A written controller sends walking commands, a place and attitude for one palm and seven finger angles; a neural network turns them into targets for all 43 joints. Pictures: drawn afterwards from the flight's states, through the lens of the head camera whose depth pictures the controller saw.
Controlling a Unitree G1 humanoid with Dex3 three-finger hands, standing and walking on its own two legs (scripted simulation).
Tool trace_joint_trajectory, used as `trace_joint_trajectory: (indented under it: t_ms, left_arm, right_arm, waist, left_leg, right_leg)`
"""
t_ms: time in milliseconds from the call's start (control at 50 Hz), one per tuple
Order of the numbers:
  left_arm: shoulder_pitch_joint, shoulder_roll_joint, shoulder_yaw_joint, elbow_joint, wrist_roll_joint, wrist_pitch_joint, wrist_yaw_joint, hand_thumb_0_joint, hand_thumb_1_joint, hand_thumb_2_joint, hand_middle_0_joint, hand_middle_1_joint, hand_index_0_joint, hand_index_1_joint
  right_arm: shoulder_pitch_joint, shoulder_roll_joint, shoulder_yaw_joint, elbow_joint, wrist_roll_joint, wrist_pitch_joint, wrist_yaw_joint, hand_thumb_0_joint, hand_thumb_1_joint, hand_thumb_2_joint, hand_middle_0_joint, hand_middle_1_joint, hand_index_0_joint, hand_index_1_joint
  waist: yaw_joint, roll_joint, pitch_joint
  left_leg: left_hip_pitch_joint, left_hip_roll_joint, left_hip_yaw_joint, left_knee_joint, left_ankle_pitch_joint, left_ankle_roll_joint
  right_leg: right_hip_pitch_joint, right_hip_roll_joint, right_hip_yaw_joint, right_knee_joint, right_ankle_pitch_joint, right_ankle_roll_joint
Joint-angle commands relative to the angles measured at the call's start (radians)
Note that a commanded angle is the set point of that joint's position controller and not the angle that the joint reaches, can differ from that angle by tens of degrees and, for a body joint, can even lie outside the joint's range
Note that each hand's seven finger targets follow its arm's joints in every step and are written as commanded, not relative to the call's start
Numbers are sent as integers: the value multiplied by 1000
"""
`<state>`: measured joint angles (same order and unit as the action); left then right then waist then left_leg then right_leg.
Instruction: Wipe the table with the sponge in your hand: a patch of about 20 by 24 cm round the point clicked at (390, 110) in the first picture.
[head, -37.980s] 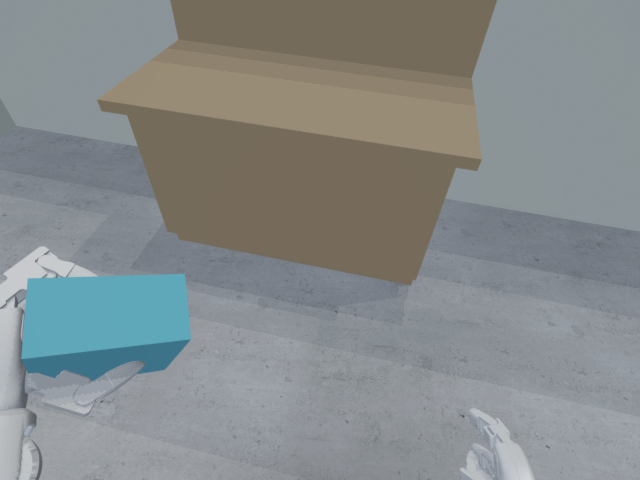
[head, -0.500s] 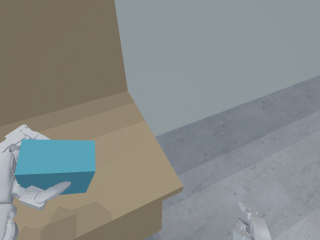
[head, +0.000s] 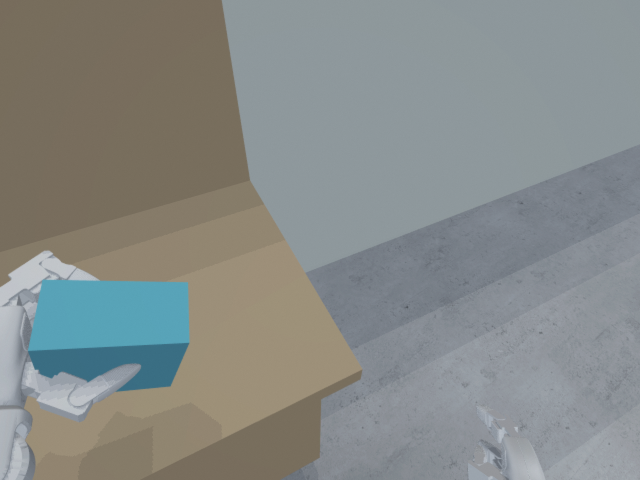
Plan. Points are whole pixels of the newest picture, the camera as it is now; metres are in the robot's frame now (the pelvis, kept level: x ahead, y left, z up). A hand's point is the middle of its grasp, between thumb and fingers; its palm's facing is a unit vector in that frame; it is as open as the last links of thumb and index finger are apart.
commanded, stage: shuffle to correct the standing spot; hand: left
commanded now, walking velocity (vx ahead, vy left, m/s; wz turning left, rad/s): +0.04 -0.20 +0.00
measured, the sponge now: (137, 340) +0.23 +0.20 +0.13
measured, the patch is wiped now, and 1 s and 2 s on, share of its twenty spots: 0.00 0.00 0.00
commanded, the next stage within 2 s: come to a stop and stand still in 0.02 s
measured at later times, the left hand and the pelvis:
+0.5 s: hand (67, 335) +0.22 +0.26 +0.14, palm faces +0.23 -0.88 -0.42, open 10.1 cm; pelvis +0.00 +0.04 +0.00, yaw -1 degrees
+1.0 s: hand out of the picture +0.21 +0.34 +0.16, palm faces +0.39 -0.86 -0.33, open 10.1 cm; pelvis -0.01 +0.09 +0.00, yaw +0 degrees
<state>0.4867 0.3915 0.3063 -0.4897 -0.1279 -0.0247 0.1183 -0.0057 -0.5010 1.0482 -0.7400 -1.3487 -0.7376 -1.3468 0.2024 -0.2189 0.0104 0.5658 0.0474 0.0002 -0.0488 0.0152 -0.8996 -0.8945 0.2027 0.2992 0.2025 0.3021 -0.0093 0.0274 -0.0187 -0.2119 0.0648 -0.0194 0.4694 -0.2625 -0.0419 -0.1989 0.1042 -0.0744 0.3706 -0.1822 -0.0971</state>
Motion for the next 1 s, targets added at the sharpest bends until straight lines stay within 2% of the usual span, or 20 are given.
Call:
trace_joint_trajectory:
  t_ms: [0, 120, 140, 160, 180, 200, 220, 260, 300, 340, 380, 400, 440, 500, 520, 600, 720, 800, 900, 980]
  left_arm:
    - [-88, 183, 126, -219, -2, -65, 21, 0, 100, 1300, -1200, -1600, -1200, -1600]
    - [-61, 174, 126, -217, -1, -64, 23, 0, 100, 1300, -1200, -1600, -1200, -1600]
    - [-1088, 938, 715, -365, 177, -168, 2, 0, 100, 1300, -1200, -1600, -1200, -1600]
    - [-588, 377, 338, 153, 95, -144, -51, 0, 100, 1300, -1200, -1600, -1200, -1600]
    - [-342, 332, 311, 103, 50, -157, -44, 0, 100, 1300, -1200, -1600, -1200, -1600]
    - [-254, 176, 168, 156, 38, -148, -51, 0, 100, 1300, -1200, -1600, -1200, -1600]
    - [-282, 192, 153, 11, 41, -177, -57, 0, 100, 1300, -1200, -1600, -1200, -1600]
    - [-156, 121, 94, -102, 34, -224, -50, 0, 100, 1300, -1200, -1600, -1200, -1600]
    - [-49, 78, 59, -166, 34, -237, -36, 0, 100, 1300, -1200, -1600, -1200, -1600]
    - [-46, 172, 155, -215, 51, -246, -14, 0, 100, 1300, -1200, -1600, -1200, -1600]
    - [-58, 223, 228, -200, 51, -249, 1, 0, 100, 1300, -1200, -1600, -1200, -1600]
    - [-68, 280, 290, -190, 50, -249, 13, 0, 100, 1300, -1200, -1600, -1200, -1600]
    - [-100, 227, 255, -193, 40, -255, 11, 0, 100, 1300, -1200, -1600, -1200, -1600]
    - [-160, 220, 237, -204, 46, -265, 8, 0, 100, 1300, -1200, -1600, -1200, -1600]
    - [-167, 200, 214, -199, 49, -266, 5, 0, 100, 1300, -1200, -1600, -1200, -1600]
    - [-147, 101, 111, -177, 63, -258, -5, 0, 100, 1300, -1200, -1600, -1200, -1600]
    - [-146, 92, 93, -135, 80, -237, -3, 0, 100, 1300, -1200, -1600, -1200, -1600]
    - [-212, 166, 160, -204, 82, -240, 4, 0, 100, 1300, -1200, -1600, -1200, -1600]
    - [-236, 154, 140, -272, 84, -255, 0, 0, 100, 1300, -1200, -1600, -1200, -1600]
    - [-188, 123, 119, -237, 86, -258, -3, 0, 100, 1300, -1200, -1600, -1200, -1600]
  right_arm:
    - [-125, -118, -44, -160, -1, -51, -14, 0, -900, -900, 200, 300, 200, 300]
    - [-126, -116, -45, -161, -3, -50, -14, 0, -900, -900, 200, 300, 200, 300]
    - [185, -144, -103, -66, -32, -133, -28, 0, -900, -900, 200, 300, 200, 300]
    - [4, -81, -71, -98, -39, -142, -14, 0, -900, -900, 200, 300, 200, 300]
    - [-17, -111, -87, -151, -19, -143, -9, 0, -900, -900, 200, 300, 200, 300]
    - [-40, -114, -86, -140, -8, -146, 2, 0, -900, -900, 200, 300, 200, 300]
    - [-6, -130, -83, -154, -20, -146, 11, 0, -900, -900, 200, 300, 200, 300]
    - [-27, -119, -72, -160, -16, -165, 37, 0, -900, -900, 200, 300, 200, 300]
    - [-63, -102, -61, -158, -8, -180, 52, 0, -900, -900, 200, 300, 200, 300]
    - [-65, -115, -67, -163, -22, -190, 40, 0, -900, -900, 200, 300, 200, 300]
    - [-77, -111, -67, -159, -27, -197, 22, 0, -900, -900, 200, 300, 200, 300]
    - [-91, -112, -65, -143, -27, -192, 11, 0, -900, -900, 200, 300, 200, 300]
    - [-86, -106, -61, -156, -27, -190, -5, 0, -900, -900, 200, 300, 200, 300]
    - [-95, -101, -51, -139, -25, -199, -13, 0, -900, -900, 200, 300, 200, 300]
    - [-84, -100, -49, -137, -28, -204, -14, 0, -900, -900, 200, 300, 200, 300]
    - [-81, -98, -48, -121, -30, -221, 4, 0, -900, -900, 200, 300, 200, 300]
    - [-69, -102, -45, -128, -36, -196, 11, 0, -900, -900, 200, 300, 200, 300]
    - [-81, -96, -43, -146, -35, -183, 2, 0, -900, -900, 200, 300, 200, 300]
    - [-81, -88, -37, -159, -39, -195, 5, 0, -900, -900, 200, 300, 200, 300]
    - [-60, -99, -43, -154, -42, -200, 13, 0, -900, -900, 200, 300, 200, 300]
  waist:
    - [0, 35, -100]
    - [4, 36, -116]
    - [-20, -231, 138]
    - [17, -122, -66]
    - [69, -89, 11]
    - [48, 72, -44]
    - [40, 136, -100]
    - [53, 120, -131]
    - [55, 50, -152]
    - [57, -81, -140]
    - [50, -149, -123]
    - [44, -110, -119]
    - [31, -54, -97]
    - [29, 89, -107]
    - [32, 98, -116]
    - [30, 73, -129]
    - [27, -2, -71]
    - [30, 53, -68]
    - [30, 146, -85]
    - [29, 89, -99]
  left_leg:
    - [37, 73, -66, -40, 99, 77]
    - [42, 75, -62, -25, 164, 80]
    - [-77, 33, 130, -14, 119, 57]
    - [-25, 0, 61, 16, 191, 89]
    - [-73, 0, 56, 83, 141, 59]
    - [-32, -19, 76, 76, 99, 54]
    - [-39, -30, 69, 38, 45, 63]
    - [-49, -24, 51, -3, 28, 85]
    - [-17, -6, 22, -29, 62, 96]
    - [-27, 5, -4, -34, 110, 86]
    - [-9, -4, -14, -18, 143, 73]
    - [15, -4, -24, -25, 142, 71]
    - [14, 3, -49, -45, 178, 72]
    - [35, 24, -61, -73, 266, 76]
    - [36, 31, -64, -71, 295, 77]
    - [61, 37, -54, -75, 376, 67]
    - [-12, 48, -75, -115, 309, 48]
    - [-33, 44, -75, -138, 256, 38]
    - [-30, 50, -83, -154, 258, 25]
    - [-35, 47, -90, -141, 260, 21]
  right_leg:
    - [16, -196, 170, -90, 88, 66]
    - [49, -199, 166, -69, 171, 73]
    - [-101, -101, 51, -118, 147, 269]
    - [-33, -170, 123, 5, 209, 157]
    - [-12, -185, 224, -72, 228, 165]
    - [34, -219, 253, -39, 224, 100]
    - [69, -225, 259, -20, 155, 103]
    - [124, -212, 244, -22, 56, 155]
    - [128, -196, 217, -13, 40, 158]
    - [125, -185, 189, -15, 48, 129]
    - [85, -194, 195, -31, 65, 96]
    - [50, -197, 201, -35, 49, 79]
    - [47, -191, 189, -12, 82, 66]
    - [65, -172, 165, 41, 163, 70]
    - [80, -172, 151, 49, 181, 73]
    - [97, -165, 132, 62, 232, 76]
    - [94, -162, 111, 48, 175, 80]
    - [113, -154, 110, 50, 154, 80]
    - [135, -143, 83, 68, 125, 81]
    - [152, -149, 83, 52, 140, 80]
